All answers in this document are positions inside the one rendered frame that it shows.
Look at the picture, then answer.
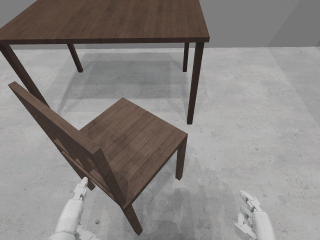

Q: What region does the right robot hand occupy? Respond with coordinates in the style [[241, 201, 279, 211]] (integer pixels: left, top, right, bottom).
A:
[[234, 190, 276, 240]]

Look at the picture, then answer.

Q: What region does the chair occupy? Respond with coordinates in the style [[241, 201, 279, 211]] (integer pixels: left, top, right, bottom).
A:
[[8, 81, 188, 235]]

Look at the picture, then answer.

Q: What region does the table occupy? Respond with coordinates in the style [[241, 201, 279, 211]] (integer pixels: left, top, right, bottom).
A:
[[0, 0, 210, 125]]

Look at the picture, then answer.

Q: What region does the left robot hand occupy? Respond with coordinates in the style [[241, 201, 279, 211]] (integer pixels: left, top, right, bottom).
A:
[[54, 177, 100, 240]]

